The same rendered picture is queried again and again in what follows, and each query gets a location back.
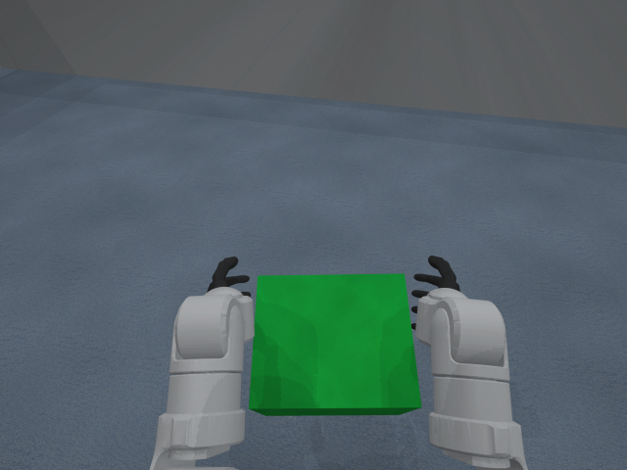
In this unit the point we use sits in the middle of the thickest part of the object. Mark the robot right hand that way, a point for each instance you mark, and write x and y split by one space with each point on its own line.
448 279

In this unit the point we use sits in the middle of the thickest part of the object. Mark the carton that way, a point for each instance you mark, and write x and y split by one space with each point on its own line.
337 344

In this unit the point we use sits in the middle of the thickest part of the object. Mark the robot left hand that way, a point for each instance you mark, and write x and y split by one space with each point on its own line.
219 279

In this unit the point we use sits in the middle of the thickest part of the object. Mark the right robot forearm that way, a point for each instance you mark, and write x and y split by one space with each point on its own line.
472 418

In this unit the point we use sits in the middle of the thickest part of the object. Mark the left robot forearm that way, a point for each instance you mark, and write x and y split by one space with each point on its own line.
203 415

